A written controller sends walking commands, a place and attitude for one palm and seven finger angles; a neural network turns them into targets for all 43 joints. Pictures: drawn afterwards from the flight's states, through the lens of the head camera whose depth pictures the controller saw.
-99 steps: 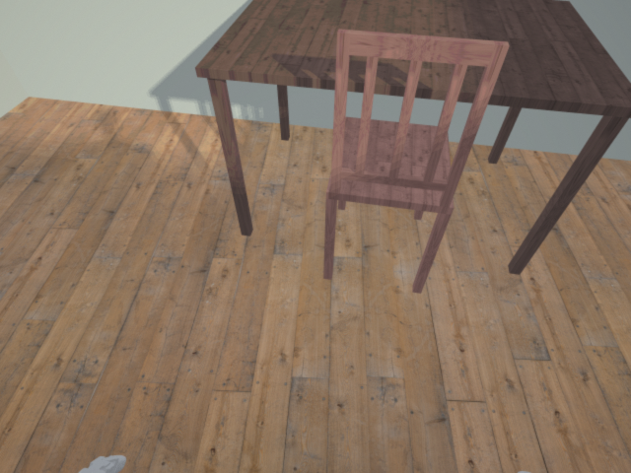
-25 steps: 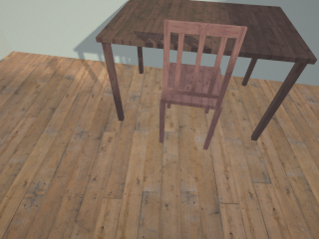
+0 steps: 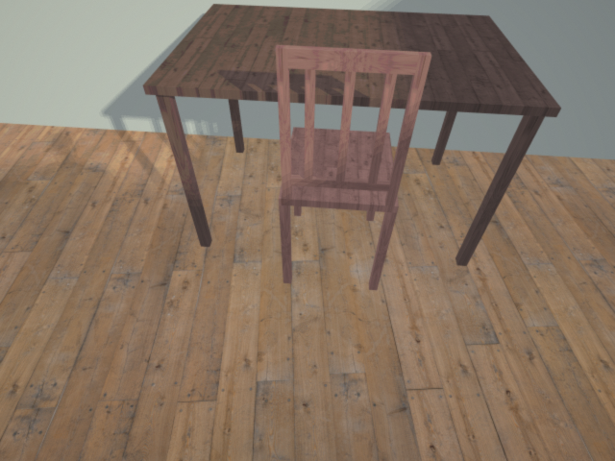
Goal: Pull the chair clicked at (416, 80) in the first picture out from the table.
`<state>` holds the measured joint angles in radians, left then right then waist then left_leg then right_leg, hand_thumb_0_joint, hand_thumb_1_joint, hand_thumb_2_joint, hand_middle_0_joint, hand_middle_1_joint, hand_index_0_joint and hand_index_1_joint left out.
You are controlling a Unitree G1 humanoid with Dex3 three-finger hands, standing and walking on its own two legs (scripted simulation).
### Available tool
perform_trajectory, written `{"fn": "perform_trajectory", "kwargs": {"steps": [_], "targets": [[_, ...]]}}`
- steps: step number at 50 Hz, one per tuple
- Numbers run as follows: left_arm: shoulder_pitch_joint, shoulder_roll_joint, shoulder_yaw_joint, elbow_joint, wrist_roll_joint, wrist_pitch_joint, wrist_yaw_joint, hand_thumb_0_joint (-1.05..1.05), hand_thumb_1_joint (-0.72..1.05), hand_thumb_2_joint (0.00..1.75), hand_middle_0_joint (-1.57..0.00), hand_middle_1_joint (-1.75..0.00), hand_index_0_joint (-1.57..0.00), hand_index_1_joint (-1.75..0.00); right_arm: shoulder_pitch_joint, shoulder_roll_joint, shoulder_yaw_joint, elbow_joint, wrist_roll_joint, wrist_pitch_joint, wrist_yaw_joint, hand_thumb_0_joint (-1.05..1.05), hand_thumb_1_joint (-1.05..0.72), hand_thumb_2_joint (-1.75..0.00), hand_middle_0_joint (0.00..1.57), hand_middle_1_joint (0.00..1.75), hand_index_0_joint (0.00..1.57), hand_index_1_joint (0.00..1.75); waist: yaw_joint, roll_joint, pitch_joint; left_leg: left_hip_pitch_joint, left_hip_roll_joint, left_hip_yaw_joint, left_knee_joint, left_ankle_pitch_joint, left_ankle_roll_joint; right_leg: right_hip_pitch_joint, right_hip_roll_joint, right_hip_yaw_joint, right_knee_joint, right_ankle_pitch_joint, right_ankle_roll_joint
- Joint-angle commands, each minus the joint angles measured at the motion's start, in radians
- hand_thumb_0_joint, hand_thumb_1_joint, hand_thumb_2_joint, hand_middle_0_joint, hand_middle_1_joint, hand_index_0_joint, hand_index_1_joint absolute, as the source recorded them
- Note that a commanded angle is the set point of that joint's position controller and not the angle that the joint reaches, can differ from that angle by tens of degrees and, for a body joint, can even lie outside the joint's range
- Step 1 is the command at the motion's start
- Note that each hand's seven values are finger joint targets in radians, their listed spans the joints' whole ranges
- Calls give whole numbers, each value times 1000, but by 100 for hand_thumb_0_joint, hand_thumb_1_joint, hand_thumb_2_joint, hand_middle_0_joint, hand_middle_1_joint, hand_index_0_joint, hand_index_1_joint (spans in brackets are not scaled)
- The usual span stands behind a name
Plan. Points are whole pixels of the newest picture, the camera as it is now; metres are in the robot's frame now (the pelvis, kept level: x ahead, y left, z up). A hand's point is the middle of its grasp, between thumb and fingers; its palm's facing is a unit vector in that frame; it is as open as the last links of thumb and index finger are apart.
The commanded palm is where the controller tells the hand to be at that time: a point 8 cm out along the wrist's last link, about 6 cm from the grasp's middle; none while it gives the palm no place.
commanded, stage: take the last steps up to it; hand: left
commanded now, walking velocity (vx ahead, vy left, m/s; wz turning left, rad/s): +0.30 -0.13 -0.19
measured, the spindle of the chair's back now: (344, 131) +0.92 -0.04 -0.06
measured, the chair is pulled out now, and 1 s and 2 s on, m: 0.00 0.00 0.00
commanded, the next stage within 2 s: come to a stop and stand still in 1.16 s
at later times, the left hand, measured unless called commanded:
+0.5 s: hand out of the picture +0.03 +0.11 -0.18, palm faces +0.06 -0.99 -0.10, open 7.4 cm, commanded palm none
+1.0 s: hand (266, 309) +0.42 +0.11 -0.16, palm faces -0.12 -0.97 -0.19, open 7.4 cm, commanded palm none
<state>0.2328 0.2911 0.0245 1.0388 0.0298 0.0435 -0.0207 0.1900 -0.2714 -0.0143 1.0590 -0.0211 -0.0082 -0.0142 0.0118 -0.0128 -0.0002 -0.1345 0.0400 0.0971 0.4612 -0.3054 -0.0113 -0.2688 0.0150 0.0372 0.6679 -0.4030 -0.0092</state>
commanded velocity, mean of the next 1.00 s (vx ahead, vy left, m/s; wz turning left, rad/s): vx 0.29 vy -0.08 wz -0.04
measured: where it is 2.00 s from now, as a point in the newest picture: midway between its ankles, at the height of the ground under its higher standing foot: (360, 426)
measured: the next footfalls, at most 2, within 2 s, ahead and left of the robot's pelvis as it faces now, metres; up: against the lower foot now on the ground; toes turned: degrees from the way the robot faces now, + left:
left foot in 0.54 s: +0.28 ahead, +0.07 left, +0.00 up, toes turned +5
right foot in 1.04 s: +0.44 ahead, -0.20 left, +0.00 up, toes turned -12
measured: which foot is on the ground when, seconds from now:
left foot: down 0.00-0.10, up 0.12-0.52, down 0.54-1.00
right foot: down 0.00-0.56, up 0.58-1.00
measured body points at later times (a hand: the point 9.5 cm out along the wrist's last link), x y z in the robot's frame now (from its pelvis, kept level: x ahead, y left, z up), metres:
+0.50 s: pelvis +0.13 -0.03 +0.00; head +0.14 -0.01 +0.45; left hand +0.03 +0.16 -0.16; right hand +0.20 -0.26 -0.14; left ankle +0.22 +0.07 -0.71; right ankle +0.03 -0.12 -0.74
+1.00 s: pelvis +0.30 -0.06 +0.00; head +0.32 -0.06 +0.45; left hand +0.43 +0.16 -0.14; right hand +0.19 -0.26 -0.15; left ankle +0.24 +0.07 -0.74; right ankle +0.40 -0.20 -0.71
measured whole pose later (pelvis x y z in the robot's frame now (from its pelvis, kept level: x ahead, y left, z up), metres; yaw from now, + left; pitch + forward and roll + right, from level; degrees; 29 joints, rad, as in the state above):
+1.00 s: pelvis +0.30 -0.06 +0.00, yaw -5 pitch -1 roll +1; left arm 0.13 0.19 0.06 1.01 0.03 0.00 -0.03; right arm 0.44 -0.13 -0.04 1.13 -0.03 -0.05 -0.02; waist -0.07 -0.02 0.04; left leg -0.04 0.05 0.17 0.37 -0.31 -0.02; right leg -0.47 -0.10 -0.08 0.63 -0.20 0.00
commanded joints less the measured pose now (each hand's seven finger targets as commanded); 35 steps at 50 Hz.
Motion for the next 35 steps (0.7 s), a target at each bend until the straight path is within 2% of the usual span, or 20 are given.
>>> {"fn": "perform_trajectory", "kwargs": {"steps": [1, 3, 4, 5, 6, 7, 8, 11, 13, 17, 21, 23, 25, 26, 27, 28, 29, 31, 33, 35], "targets": [[-44, 62, 44, -121, -5, -35, -26, 0, 90, 90, -20, -30, -20, -30, 51, -218, -68, -51, -11, -33, -17, 0, -90, -90, 20, 30, 20, 30, -29, 123, 102, 23, 350, -283, -228, -29, 175, -215, -84, -22, 81, -75, -3], [75, 25, 47, -84, -6, -43, -29, 0, 90, 90, -20, -30, -20, -30, 17, -198, -67, -51, -10, -32, -15, 0, -90, -90, 20, 30, 20, 30, 27, 117, 72, -117, 274, -141, -103, -4, 113, 29, -52, -94, -82, 50, -3], [189, 37, 52, -40, -2, -51, -23, 0, 90, 90, -20, -30, -20, -30, 17, -168, -61, -47, -8, -28, -12, 0, -90, -90, 20, 30, 20, 30, 70, 36, 36, -220, 194, -69, 70, -80, 70, 203, -23, -108, -191, 113, -10], [287, 133, 72, -9, 6, -71, -6, 0, 90, 90, -20, -30, -20, -30, 36, -81, -43, -70, 5, -27, -4, 0, -90, -90, 20, 30, 20, 30, 96, -264, 16, -456, 57, 63, 401, -233, 8, 359, -227, 218, -370, -70, -87], [364, 190, 77, 3, -12, -78, 14, 0, 90, 90, -20, -30, -20, -30, -47, -47, -30, -126, 5, -28, 6, 0, -90, -90, 20, 30, 20, 30, 133, -321, 28, -569, 15, 4, 625, -352, 4, 315, -406, 523, -506, -76, -187], [350, 154, 70, 8, -14, -81, 26, 0, 90, 90, -20, -30, -20, -30, -78, -66, -42, -123, 4, -31, 5, 0, -90, -90, 20, 30, 20, 30, 116, -189, 66, -590, 48, -78, 714, -261, 20, 253, -388, 501, -506, -83, -229], [291, 118, 59, 3, -11, -84, 31, 0, 90, 90, -20, -30, -20, -30, -78, -50, -45, -115, 5, -32, 9, 0, -90, -90, 20, 30, 20, 30, 79, -123, 108, -599, 73, -86, 758, -191, 18, 192, -369, 463, -506, -114, -245], [186, 22, 37, -13, -5, -100, 41, 0, 90, 90, -20, -30, -20, -30, 25, -1, -52, -61, -8, -19, 18, 0, -90, -90, 20, 30, 20, 30, -11, -58, 115, -488, 102, -59, 703, -35, -5, 64, -278, 231, -498, 59, -203], [204, 4, 34, 2, -4, -109, 42, 0, 90, 90, -20, -30, -20, -30, 46, 22, -52, -52, -5, -14, 19, 0, -90, -90, 20, 30, 20, 30, -20, -59, 103, -465, 97, -35, 640, 6, -13, 66, -250, 160, -498, 160, -197], [285, -10, 34, 50, -3, -117, 45, 0, 90, 90, -20, -30, -20, -30, -12, 54, -53, -71, 0, -25, 25, 0, -90, -90, 20, 30, 20, 30, 7, -51, 84, -496, 86, -12, 483, 22, -11, 176, -246, 138, -484, 270, -208], [309, -23, 35, 84, 2, -115, 49, 0, 90, 90, -20, -30, -20, -30, -68, 80, -52, -93, 6, -40, 27, 0, -90, -90, 20, 30, 20, 30, 20, -88, 119, -429, 79, -9, 333, -1, 10, 170, -261, 127, -460, 325, -192], [294, -25, 38, 91, 1, -111, 47, 0, 90, 90, -20, -30, -20, -30, -42, 87, -53, -84, 7, -47, 24, 0, -90, -90, 20, 30, 20, 30, 2, -76, 122, -323, 49, 20, 236, 18, 22, 144, -236, 95, -421, 346, -168], [282, -34, 40, 97, -6, -109, 42, 0, 90, 90, -20, -30, -20, -30, 84, 77, -55, -36, 0, -57, 10, 0, -90, -90, 20, 30, 20, 30, -52, -45, 89, -93, -4, 64, 102, 86, 38, 79, -174, 27, -258, 464, -131], [286, -58, 38, 92, -7, -107, 39, 0, 90, 90, -20, -30, -20, -30, 216, 31, -66, 3, -4, -64, 0, 0, -90, -90, 20, 30, 20, 30, -100, 17, 31, 106, 55, -34, 46, 65, 69, -31, -127, -9, -53, 438, -100], [307, -111, 36, 66, -15, -103, 31, 0, 90, 90, -20, -30, -20, -30, 349, -87, -92, 28, -18, -70, -13, 0, -90, -90, 20, 30, 20, 30, -127, 253, -52, 273, 337, -429, -103, -23, 178, -245, -12, -107, 264, 114, -40], [255, -91, 34, 19, -9, -105, 24, 0, 90, 90, -20, -30, -20, -30, 397, -136, -94, 31, -7, -59, -21, 0, -90, -90, 20, 30, 20, 30, -127, 256, -71, 263, 480, -660, -252, -80, 257, -347, 22, -69, 494, -141, -36], [200, -74, 40, 16, 0, -97, 26, 0, 90, 90, -20, -30, -20, -30, 324, -100, -84, 29, -3, -54, -24, 0, -90, -90, 20, 30, 20, 30, -109, 177, -17, 136, 460, -616, -290, -209, 241, -372, -33, -18, 610, -92, -44], [169, -86, 44, 23, 6, -86, 11, 0, 90, 90, -20, -30, -20, -30, 182, 15, -57, -11, 1, -66, -23, 0, -90, -90, 20, 30, 20, 30, -38, 87, 107, -71, 369, -438, -322, -193, 193, -361, -112, -11, 605, 58, -27], [206, -129, 43, 34, 14, -67, 5, 0, 90, 90, -20, -30, -20, -30, 159, 59, -51, -15, -1, -82, -24, 0, -90, -90, 20, 30, 20, 30, -1, 85, 91, -110, 297, -248, -302, 18, 159, -312, -131, -25, 535, 144, -1], [202, -136, 43, 22, 9, -55, 2, 0, 90, 90, -20, -30, -20, -30, 159, 42, -48, -19, 2, -86, -22, 0, -90, -90, 20, 30, 20, 30, 8, 101, 76, -117, 266, -149, -294, 119, 164, -293, -141, -44, 453, 173, 16]]}}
